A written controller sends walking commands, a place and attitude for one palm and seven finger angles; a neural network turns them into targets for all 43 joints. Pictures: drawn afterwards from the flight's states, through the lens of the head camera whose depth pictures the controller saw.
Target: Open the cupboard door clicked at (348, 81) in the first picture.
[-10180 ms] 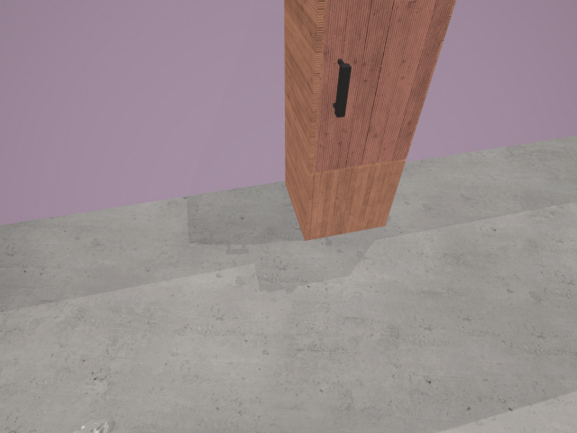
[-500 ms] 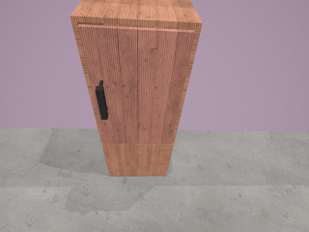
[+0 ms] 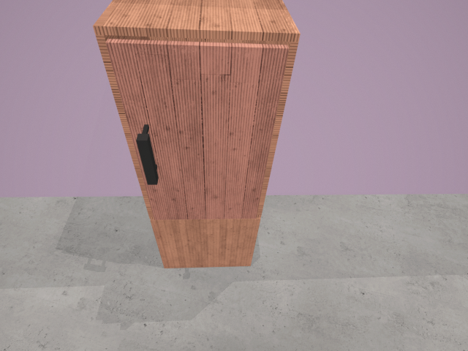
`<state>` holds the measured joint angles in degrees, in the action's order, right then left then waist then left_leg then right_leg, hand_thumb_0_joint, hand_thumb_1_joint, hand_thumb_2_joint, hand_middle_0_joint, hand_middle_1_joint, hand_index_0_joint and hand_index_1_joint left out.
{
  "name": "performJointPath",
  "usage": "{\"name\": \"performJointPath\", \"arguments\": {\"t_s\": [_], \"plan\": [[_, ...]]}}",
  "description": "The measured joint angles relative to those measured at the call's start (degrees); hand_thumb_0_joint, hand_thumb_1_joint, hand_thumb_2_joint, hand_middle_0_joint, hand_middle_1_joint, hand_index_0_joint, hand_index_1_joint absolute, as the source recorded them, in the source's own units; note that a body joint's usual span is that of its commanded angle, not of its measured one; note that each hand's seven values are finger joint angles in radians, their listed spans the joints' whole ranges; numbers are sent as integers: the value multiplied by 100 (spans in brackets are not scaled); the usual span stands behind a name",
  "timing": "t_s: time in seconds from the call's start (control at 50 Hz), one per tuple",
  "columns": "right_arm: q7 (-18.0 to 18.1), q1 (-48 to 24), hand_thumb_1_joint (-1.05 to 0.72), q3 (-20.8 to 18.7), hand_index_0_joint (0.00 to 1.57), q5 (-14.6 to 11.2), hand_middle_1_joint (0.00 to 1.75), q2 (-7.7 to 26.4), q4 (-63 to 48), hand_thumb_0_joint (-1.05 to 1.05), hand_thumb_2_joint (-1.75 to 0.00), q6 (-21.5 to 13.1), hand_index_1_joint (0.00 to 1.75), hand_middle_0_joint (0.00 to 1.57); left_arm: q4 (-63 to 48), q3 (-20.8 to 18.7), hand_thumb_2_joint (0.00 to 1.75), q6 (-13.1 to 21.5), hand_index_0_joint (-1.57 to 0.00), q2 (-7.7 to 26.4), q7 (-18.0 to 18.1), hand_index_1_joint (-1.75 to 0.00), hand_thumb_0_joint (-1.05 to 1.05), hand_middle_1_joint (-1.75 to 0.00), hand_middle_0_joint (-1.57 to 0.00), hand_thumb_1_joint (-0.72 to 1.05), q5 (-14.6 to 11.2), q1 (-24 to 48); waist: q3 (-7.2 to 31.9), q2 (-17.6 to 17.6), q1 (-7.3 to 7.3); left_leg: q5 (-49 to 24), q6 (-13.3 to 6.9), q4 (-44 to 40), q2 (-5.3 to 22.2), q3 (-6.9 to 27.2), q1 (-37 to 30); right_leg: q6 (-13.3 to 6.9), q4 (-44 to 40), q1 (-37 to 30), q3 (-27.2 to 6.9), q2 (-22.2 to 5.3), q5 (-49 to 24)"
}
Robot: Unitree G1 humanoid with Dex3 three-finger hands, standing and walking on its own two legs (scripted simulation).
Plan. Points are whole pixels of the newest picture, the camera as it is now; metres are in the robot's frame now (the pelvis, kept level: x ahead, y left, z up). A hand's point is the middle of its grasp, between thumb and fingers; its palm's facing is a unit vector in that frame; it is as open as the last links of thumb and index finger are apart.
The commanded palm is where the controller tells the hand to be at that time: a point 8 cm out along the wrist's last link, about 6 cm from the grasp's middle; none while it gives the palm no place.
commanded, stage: look again from close up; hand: left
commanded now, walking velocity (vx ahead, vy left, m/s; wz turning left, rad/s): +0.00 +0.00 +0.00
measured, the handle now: (149, 155) +0.55 +0.25 -0.02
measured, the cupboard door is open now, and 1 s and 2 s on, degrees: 0 0 0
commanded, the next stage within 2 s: raise the hand with hooked fingers in 0.26 s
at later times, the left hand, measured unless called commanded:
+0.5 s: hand out of the picture +0.10 +0.20 -0.10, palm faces +0.23 -0.94 -0.26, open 7.3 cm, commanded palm +0.11 +0.21 -0.07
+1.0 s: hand (132, 323) +0.18 +0.18 -0.05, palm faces +0.16 -0.98 -0.08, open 9.9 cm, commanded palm +0.16 +0.24 -0.04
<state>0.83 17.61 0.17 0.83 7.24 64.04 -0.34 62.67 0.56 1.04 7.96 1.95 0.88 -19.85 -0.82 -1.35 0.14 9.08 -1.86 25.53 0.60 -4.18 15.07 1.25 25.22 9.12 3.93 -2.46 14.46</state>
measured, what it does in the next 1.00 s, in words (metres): lowers itself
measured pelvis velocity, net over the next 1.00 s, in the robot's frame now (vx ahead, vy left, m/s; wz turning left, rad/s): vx -0.02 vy -0.05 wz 0.03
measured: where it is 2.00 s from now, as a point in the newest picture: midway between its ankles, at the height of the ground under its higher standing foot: outside the picture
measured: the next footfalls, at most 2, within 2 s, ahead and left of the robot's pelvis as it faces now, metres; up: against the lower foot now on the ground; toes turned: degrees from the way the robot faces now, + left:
none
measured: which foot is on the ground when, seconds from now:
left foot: down 0.00-1.00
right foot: down 0.00-1.00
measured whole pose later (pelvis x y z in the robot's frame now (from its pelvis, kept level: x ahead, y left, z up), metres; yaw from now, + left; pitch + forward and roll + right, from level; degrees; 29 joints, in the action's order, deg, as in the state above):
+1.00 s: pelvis -0.02 -0.05 -0.11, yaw +2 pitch +14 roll -3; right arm 3.7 8.1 0.2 -0.4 11.7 32.1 -12.0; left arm -0.7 -13.3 28.6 13.4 -16.0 -17.7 -23.7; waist 7.7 1.7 3.8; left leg 27.1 2.1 72.0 4.1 4.5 59.4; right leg -3.7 70.8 50.1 9.1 0.9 35.2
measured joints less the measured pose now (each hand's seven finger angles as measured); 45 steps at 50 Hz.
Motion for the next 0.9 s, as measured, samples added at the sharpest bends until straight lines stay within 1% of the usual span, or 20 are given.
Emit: {"name": "performJointPath", "arguments": {"t_s": [0.28, 0.38, 0.4, 0.42, 0.44, 0.46, 0.5, 0.52, 0.56, 0.6, 0.64, 0.66, 0.68, 0.7, 0.72, 0.74, 0.78, 0.82, 0.86, 0.9], "plan": [[29, 1, -92, -8, 20, -2, 30, -34, 62, 1, -89, -27, 30, 20, 62, 5, 90, -10, -20, -70, 7, -30, 1, -30, -20, 91, -1, -31, -10, -26, 14, 46, 1, -31, -2, -30, -92, 7, -47, -86, -31, -2, 25], [30, -10, -92, -1, 20, -3, 30, 19, 17, 1, -89, -16, 30, 20, 87, 35, 90, 17, -20, -95, 46, -30, 1, -30, -20, 91, 23, -40, -20, 38, 28, 72, 8, 38, 28, -22, -58, 7, -66, -97, -25, 25, 18], [47, 61, -93, 36, 20, -50, 30, 76, -264, 2, -89, -26, 30, 20, -852, 75, 90, -357, -20, -93, 67, -30, 1, -30, -20, 90, -209, -325, -89, 68, -8, 118, 7, 151, 37, -9, -7, 4, 18, -63, -13, 29, 41], [118, 185, -93, 71, 20, -111, 30, 133, -545, 2, -89, -242, 30, 20, -1925, 78, 90, -580, -20, -22, 245, -30, 3, -30, -20, 92, -278, -665, -120, 51, 14, 157, 5, 218, 18, -38, 14, -65, 207, 29, -42, 3, 124], [173, 304, -94, 74, 20, -203, 30, 181, -783, 2, -89, -531, 30, 20, -2799, 41, 89, -560, -20, 118, 464, -30, 5, -30, -21, 95, -354, -977, -61, 24, 15, 195, 8, 288, -9, -66, 84, -129, 435, 177, -77, -30, 251], [219, 388, -94, 63, 20, -289, 30, 238, -1009, 3, -89, -798, 30, 20, -3540, 16, 89, -474, -20, 247, 627, -31, 6, -31, -21, 96, -491, -1187, 10, 30, -24, 233, 8, 388, -46, -53, 188, -152, 634, 308, -67, -73, 364], [301, 401, -93, 34, 20, -385, 30, 411, -1434, 3, -89, -1206, 30, 20, -4677, 0, 88, -192, -20, 397, 794, -32, 7, -32, -20, 96, -732, -1272, 76, 158, -117, 329, 0, 696, -85, 41, 445, -103, 928, 502, 15, -122, 517], [326, 331, -93, 20, 20, -369, 30, 511, -1612, 2, -89, -1347, 30, 20, -5076, -14, 88, 36, -20, 420, 809, -33, 7, -33, -20, 94, -793, -1194, 130, 234, -168, 388, -1, 886, -89, 88, 632, -75, 1091, 654, 46, -126, 583], [317, 107, -93, -45, 20, -281, 30, 676, -1938, 2, -89, -1534, 30, 20, -5490, -89, 87, 670, -20, 375, 688, -34, 6, -34, -20, 91, -823, -830, 305, 337, -243, 539, 23, 1348, -86, 164, 1152, -68, 1545, 1139, 65, -116, 759], [241, -167, -92, -151, 20, -173, 30, 749, -2215, 2, -89, -1640, 30, 20, -5523, -240, 85, 1492, -20, 245, 315, -37, 5, -37, -20, 86, -923, -343, 574, 306, -219, 724, 70, 1921, -55, 174, 1842, -117, 2171, 1859, -12, -70, 968], [112, -437, -92, -271, 20, -116, 30, 757, -2485, 2, -89, -1670, 30, 20, -5427, -398, 84, 2334, -20, 87, -296, -39, 4, -39, -20, 81, -1124, 46, 809, 185, -144, 938, 87, 2559, 32, 152, 2533, -143, 2839, 2578, -75, -11, 1194], [43, -560, -92, -326, 20, -106, 30, 753, -2637, 2, -89, -1642, 30, 20, -5379, -477, 83, 2681, -20, 24, -631, -40, 3, -40, -20, 78, -1211, 163, 883, 125, -112, 1065, 96, 2877, 82, 154, 2834, -146, 3151, 2878, -87, 24, 1320], [-10, -669, -92, -371, 20, -102, 30, 746, -2808, 1, -89, -1587, 30, 20, -5380, -541, 82, 2916, -20, -15, -910, -42, 3, -42, -21, 75, -1271, 209, 928, 68, -87, 1188, 122, 3172, 126, 165, 3093, -170, 3442, 3134, -88, 56, 1442], [-46, -762, -91, -406, 20, -108, 30, 740, -2989, 1, -89, -1512, 30, 20, -5422, -591, 81, 3022, -21, -33, -1121, -43, 2, -43, -21, 73, -1302, 186, 952, 22, -59, 1332, 120, 3419, 159, 184, 3292, -203, 3702, 3341, -83, 84, 1561], [-60, -844, -91, -429, 20, -125, 30, 730, -3164, 1, -89, -1419, 30, 20, -5494, -622, 80, 3001, -21, -28, -1264, -44, 2, -45, -21, 70, -1335, 109, 950, -20, -30, 1421, 151, 3642, 183, 204, 3456, -254, 3916, 3494, -72, 102, 1648], [-56, -908, -91, -442, 20, -141, 30, 719, -3325, 1, -89, -1322, 30, 20, -5582, -643, 79, 2885, -21, -8, -1350, -46, 2, -46, -22, 67, -1364, -11, 940, -48, 6, 1485, 194, 3823, 202, 232, 3580, -281, 4091, 3602, -53, 116, 1746], [-11, -996, -91, -440, 20, -168, 30, 689, -3581, 1, -89, -1150, 30, 20, -5777, -680, 77, 2538, -22, 64, -1369, -49, 2, -49, -22, 62, -1399, -328, 912, -49, 89, 1611, 245, 4081, 235, 314, 3745, -301, 4314, 3722, 15, 147, 1896], [59, -1040, -91, -407, 20, -166, 30, 635, -3718, 1, -89, -1056, 30, 20, -5969, -763, 75, 2300, -22, 149, -1268, -52, 2, -52, -23, 57, -1406, -654, 876, -3, 172, 1692, 294, 4236, 267, 424, 3843, -357, 4405, 3759, 115, 190, 1977], [137, -1035, -91, -339, 20, -132, 30, 570, -3738, 1, -89, -1034, 30, 20, -6174, -908, 73, 2305, -23, 253, -1170, -55, 2, -55, -23, 52, -1429, -891, 874, 44, 256, 1742, 326, 4344, 298, 542, 3960, -403, 4443, 3809, 223, 236, 2022], [193, -1017, -91, -251, 20, -98, 30, 524, -3643, 1, -89, -1076, 30, 20, -6320, -1078, 71, 2517, -23, 344, -1185, -58, 2, -58, -23, 47, -1508, -944, 876, 119, 320, 1770, 357, 4449, 321, 676, 4106, -440, 4469, 3878, 347, 278, 2046]]}}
